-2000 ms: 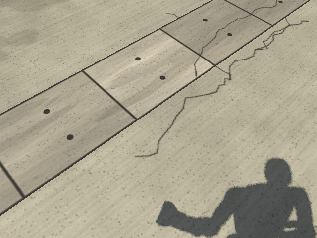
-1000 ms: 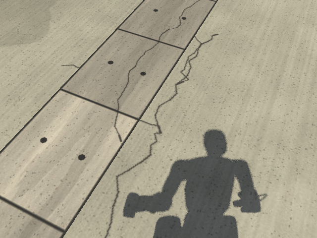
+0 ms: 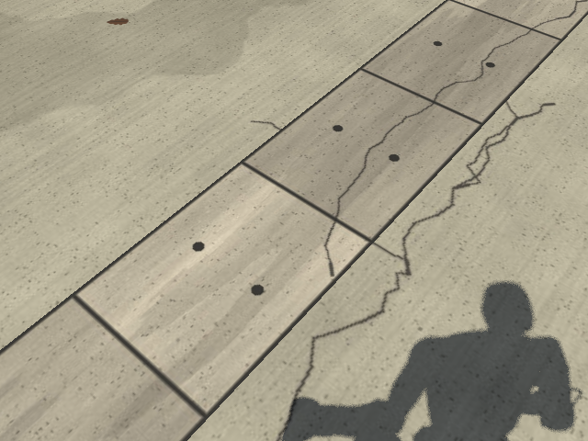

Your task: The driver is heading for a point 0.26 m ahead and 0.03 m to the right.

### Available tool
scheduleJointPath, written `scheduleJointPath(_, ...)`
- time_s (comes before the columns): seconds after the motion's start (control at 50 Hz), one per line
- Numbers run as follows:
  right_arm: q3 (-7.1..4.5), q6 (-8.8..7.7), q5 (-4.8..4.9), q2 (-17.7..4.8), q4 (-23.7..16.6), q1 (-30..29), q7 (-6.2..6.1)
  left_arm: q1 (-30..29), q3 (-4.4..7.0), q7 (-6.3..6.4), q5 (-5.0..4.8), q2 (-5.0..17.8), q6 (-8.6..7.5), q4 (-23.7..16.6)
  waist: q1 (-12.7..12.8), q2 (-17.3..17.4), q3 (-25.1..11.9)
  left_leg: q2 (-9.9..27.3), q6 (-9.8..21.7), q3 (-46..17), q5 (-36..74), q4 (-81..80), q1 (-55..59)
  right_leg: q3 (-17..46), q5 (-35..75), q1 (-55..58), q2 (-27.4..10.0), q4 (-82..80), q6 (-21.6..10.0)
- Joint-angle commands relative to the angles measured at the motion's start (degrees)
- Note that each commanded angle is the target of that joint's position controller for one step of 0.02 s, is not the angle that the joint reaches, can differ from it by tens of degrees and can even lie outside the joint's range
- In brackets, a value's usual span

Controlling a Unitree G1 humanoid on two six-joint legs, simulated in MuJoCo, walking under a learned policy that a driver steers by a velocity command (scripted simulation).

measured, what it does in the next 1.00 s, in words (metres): walks ahead: right foot, then left foot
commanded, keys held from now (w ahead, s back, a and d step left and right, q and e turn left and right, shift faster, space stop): w+e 0.14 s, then no key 0.86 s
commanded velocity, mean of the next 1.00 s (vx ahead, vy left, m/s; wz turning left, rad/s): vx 0.07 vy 0.00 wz -0.18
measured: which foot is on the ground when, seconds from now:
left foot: down 0.00-0.42, up 0.44-0.70, down 0.72-1.00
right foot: down 0.00-0.04, up 0.06-0.38, down 0.40-1.00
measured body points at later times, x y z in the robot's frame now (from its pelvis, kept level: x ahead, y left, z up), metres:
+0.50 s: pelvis +0.07 -0.06 +0.00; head +0.10 -0.07 +0.45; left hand +0.31 +0.14 -0.08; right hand +0.07 -0.34 -0.13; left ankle +0.01 +0.10 -0.69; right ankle +0.10 -0.17 -0.73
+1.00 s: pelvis +0.11 -0.05 +0.01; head +0.12 -0.05 +0.46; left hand +0.26 +0.19 -0.12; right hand +0.16 -0.32 -0.12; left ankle +0.12 +0.08 -0.73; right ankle +0.10 -0.17 -0.73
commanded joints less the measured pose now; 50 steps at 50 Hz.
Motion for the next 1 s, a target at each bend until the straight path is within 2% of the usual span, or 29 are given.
scheduleJointPath(0.02, -1.87, -1.42, 0.26, -4.22, -3.12, 4.24, 0.61, -5.44, 2.43, 0.78, -1.14, 8.84, -0.1, -5.61, -3.63, -9.25, -8.74, 2.58, 1.14, -2.02, 3.05, -8.33, 5.09, 15.04, 11.57, 2.81, -9.01, -6.54, -8.25)
scheduleJointPath(0.04, -2.7, -1.36, -0.06, -7.13, -2.88, 5.8, 0.63, -5.53, 1.75, 0.84, -1.08, 6.16, 0.4, -6.59, -3.3, -1.25, -8.76, 9.09, 3.68, -8.76, -0.62, -13.48, 11.27, 9.34, -1.27, -5.84, -3.97, 0.86, -5.11)
scheduleJointPath(0.06, -3.92, -1.42, -0.04, -11.43, -2.13, 7.81, 1.16, -5.47, 1.5, 0.73, -1.34, 5.29, 0.47, -8.01, -3.52, 13.16, -5.0, 18.59, 10.31, -24.24, -11.49, -21.13, 13.81, -0.86, -14.2, -18.35, 4.14, 11.23, -2.36)
scheduleJointPath(0.08, -3.34, -2.42, -0.53, -10.38, -2.63, 8.13, 1.39, -6.84, 2.23, 0.69, -0.71, 7.92, 0.07, -8.92, -4.52, 12.44, -1.85, 25.95, 15.16, -32.76, -14.44, -24.77, 13.02, 1.86, -17.28, -25.01, 0.27, 23.25, -1.53)
scheduleJointPath(0.1, -2.64, -3.34, -0.37, -8.27, -2.89, 6.76, 1.03, -6.4, 3.05, 0.3, -1.05, 9.43, -0.19, -8.34, -3.03, 7.05, -0.14, 25.19, 14.68, -30.39, -14.82, -24.76, 12.43, 4.24, -13.9, -26.92, -1.26, 28.3, -1.94)
scheduleJointPath(0.12, -2.49, -4.01, 0.49, -7.79, -3.19, 4.87, 0.54, -4.51, 3.09, 0.0, -0.97, 8.66, -0.18, -7.26, -1.47, 4.77, 0.76, 22.71, 12.44, -25.7, -13.8, -24.85, 13.48, 4.35, -9.88, -28.41, -2.21, 29.67, -1.56)
scheduleJointPath(0.14, -2.45, -4.5, 1.04, -7.67, -2.95, 4.43, 0.18, -4.61, 2.89, -0.3, -0.83, 7.75, -0.36, -7.08, -1.57, 4.42, 1.33, 21.72, 10.97, -21.97, -10.52, -25.28, 15.17, 4.35, -6.15, -30.39, -3.3, 29.75, -1.01)
scheduleJointPath(0.16, -2.15, -4.75, 0.68, -7.2, -2.56, 4.97, -0.1, -5.66, 2.5, -0.52, -0.56, 6.39, -0.63, -6.97, -2.32, 3.42, 1.69, 19.95, 10.21, -17.46, -2.49, -25.21, 14.65, 3.78, -3.39, -29.07, -3.54, 29.42, -0.26)
scheduleJointPath(0.2, -2.04, -4.73, 0.03, -6.99, -1.8, 6.48, -0.13, -6.82, 1.78, -0.94, -0.3, 4.4, -1.08, -7.69, -3.03, 3.34, 0.68, 16.96, 10.1, -9.28, 14.24, -24.36, 13.57, 0.61, -0.58, -24.46, -2.62, 25.1, 1.61)
scheduleJointPath(0.26, -2.45, -3.73, 0.59, -8.88, -0.59, 6.88, 0.06, -9.21, 0.2, -1.68, 0.08, 1.39, -1.25, -9.25, -3.51, 5.32, -1.77, 14.86, 9.94, -1.37, 29.24, -21.18, 11.34, -3.69, 0.91, -14.73, -2.72, 13.03, 3.08)
scheduleJointPath(0.32, -3.15, -2.78, 1.47, -11.65, 0.87, 9.39, 0.66, -10.41, 0.36, -2.32, -0.32, 3.21, -0.93, -10.08, -4.27, 7.4, -3.19, 16.26, 9.74, -1.12, 32.08, -18.09, 10.21, -6.93, 1.55, -7.1, -0.93, 5.14, 1.83)
scheduleJointPath(0.36, -2.93, -2.63, 2.39, -11.48, 1.22, 8.15, 0.87, -8.28, 0.84, -2.51, -0.37, 4.14, -0.83, -9.64, -2.04, 7.43, -3.82, 16.83, 8.1, -1.53, 31.48, -14.57, 9.6, -7.48, 6.61, -1.18, 0.18, -3.1, -0.61)
scheduleJointPath(0.38, -2.46, -2.84, 2.57, -10.33, 1.63, 8.26, 0.96, -5.49, 1.35, -2.3, 0.0, 5.09, -0.88, -8.6, -0.49, 6.35, -4.97, 15.72, 6.33, -0.87, 31.81, -11.12, 7.87, -7.46, 11.58, 5.36, 1.08, -8.56, -2.29)
scheduleJointPath(0.4, -1.64, -3.48, 1.83, -8.33, 2.51, 9.99, 1.18, -2.2, 2.17, -1.66, 0.45, 7.64, -0.85, -8.05, 0.99, 3.53, -7.43, 12.89, 3.01, 1.69, 30.73, -5.19, 5.01, -4.19, 20.45, 13.54, -1.3, -11.53, -4.04)
scheduleJointPath(0.42, -0.07, -4.25, -1.09, -4.74, 0.91, 11.09, 1.37, 2.54, 2.83, -0.72, 1.87, 12.42, -0.56, -8.38, 1.04, -6.81, -14.88, 8.85, -1.73, 5.11, 10.1, 7.53, -4.65, 9.65, 44.65, 27.45, -14.24, -7.09, -8.33)
scheduleJointPath(0.44, 0.9, -3.89, -0.84, -2.28, 1.06, 13.45, 1.34, 1.24, 1.65, -0.63, 2.43, 9.86, -0.45, -7.88, -0.11, -13.83, -18.67, 5.64, -4.83, 0.72, -17.09, 15.94, -10.1, 19.96, 44.15, 26.66, -22.73, -9.51, -18.66)
scheduleJointPath(0.46, -0.41, -2.75, 0.46, -6.95, 1.6, 11.11, 1.14, -0.17, 0.71, -1.18, 1.48, 6.13, -0.75, -7.37, 0.89, -8.82, -15.29, 7.06, -5.96, -1.93, -19.32, 21.19, -10.68, 17.81, 34.68, 20.95, -20.35, -11.85, -19.21)
scheduleJointPath(0.48, -0.75, -1.95, 1.16, -7.52, 1.4, 9.39, 0.94, -3.12, 0.27, -1.53, 1.23, 5.19, -1.27, -6.97, -0.01, -8.83, -10.86, 7.61, -6.11, -2.13, -17.51, 23.07, -12.39, 13.7, 29.64, 17.03, -17.38, -12.89, -17.22)
scheduleJointPath(0.52, -1.21, -0.44, 0.41, -7.64, 2.6, 9.84, -0.27, -8.15, 0.53, -1.92, 1.03, 5.84, -1.73, -6.9, -1.87, -7.07, -6.87, 8.38, -6.66, -2.72, -12.11, 20.43, -10.4, 9.67, 22.05, 9.52, -14.09, -15.26, -14.26)
scheduleJointPath(0.56, -0.99, 0.2, 0.36, -6.11, 3.73, 11.63, -0.7, -10.42, 0.52, -1.8, 1.61, 5.32, -1.81, -6.35, -3.46, -7.92, -6.54, 7.53, -7.15, -1.79, -7.51, 17.29, -4.53, 6.02, 21.72, 3.76, -11.87, -16.23, -13.76)
scheduleJointPath(0.64, -0.3, 0.04, 0.45, -4.35, 3.78, 9.12, -0.79, -10.06, 0.13, -1.41, 1.55, 3.92, -1.67, -4.13, -2.01, -8.16, -6.85, 7.11, -6.15, -1.07, -1.16, 5.42, 0.72, 5.13, 14.4, 2.96, -10.98, -15.77, -13.77)
scheduleJointPath(0.68, -0.08, -0.29, 0.21, -3.74, 4.44, 9.71, -0.43, -10.78, -0.31, -1.26, 1.02, 3.27, -1.41, -3.1, -3.31, -7.11, -6.43, 6.21, -4.94, 0.01, 7.43, -4.3, 6.22, 4.73, 6.5, 0.97, -9.71, -14.74, -11.93)
scheduleJointPath(0.7, 0.04, -0.47, -0.53, -4.08, 4.35, 9.29, -0.25, -9.16, -0.8, -1.34, 0.85, 2.03, -1.48, -1.96, -3.53, -5.52, -5.69, 6.59, -4.06, -0.77, 13.04, -9.27, 9.33, 4.13, 1.18, -0.69, -8.1, -14.51, -9.23)
scheduleJointPath(0.72, -0.16, -0.65, -1.0, -6.2, 3.63, 8.52, -0.32, -7.1, -1.17, -1.48, 1.44, 1.09, -1.69, -0.87, -2.39, -2.7, -4.72, 9.88, -2.78, -4.62, 18.21, -10.98, 11.26, 3.05, -4.02, -2.47, -5.86, -13.06, -6.13)
scheduleJointPath(0.74, -1.18, -0.62, -0.12, -10.48, 3.9, 6.38, -0.48, -4.83, -0.77, -1.62, 1.79, 1.67, -1.7, -0.74, 1.31, 4.71, -2.17, 10.57, -0.33, -4.86, 12.36, -9.62, 5.65, -0.69, -6.1, -1.32, -2.02, -12.96, -3.73)
scheduleJointPath(0.76, -0.84, -0.85, 0.25, -7.98, 3.92, 5.22, -0.19, -6.68, -0.7, -1.42, 2.01, 2.73, -1.54, -0.34, -0.26, 5.25, -1.28, 9.46, 0.75, -4.6, 4.08, -11.05, 0.57, -2.28, -3.97, 2.86, -0.82, -11.09, -2.19)
scheduleJointPath(0.78, -0.25, -1.26, -0.13, -6.04, 4.08, 4.74, -0.04, -7.58, -0.46, -1.19, 1.61, 3.21, -1.44, -0.15, -0.61, 4.83, -0.62, 8.92, 0.08, -4.29, 2.34, -11.87, -0.78, -2.39, -1.35, 4.28, -0.82, -9.77, -2.11)
scheduleJointPath(0.84, 0.17, -2.52, -0.12, -4.83, 5.19, 5.12, 0.02, -6.25, -0.27, -0.55, 1.16, 3.05, -1.08, 1.56, -0.8, 4.4, -2.19, 7.95, -1.77, -3.13, 10.71, -10.58, 1.91, -2.24, 6.94, 5.54, -1.42, -8.35, -3.03)
scheduleJointPath(1.0, 0.37, -2.23, 0.31, -4.95, 8.03, 5.6, -0.3, -4.9, 0.07, -0.19, 0.63, 3.04, -0.62, 6.71, -1.22, 0.22, -3.29, 6.94, -1.35, -1.95, 16.81, -9.56, 4.8, -2.59, 14.31, 7.94, -1.69, -7.72, -2.49)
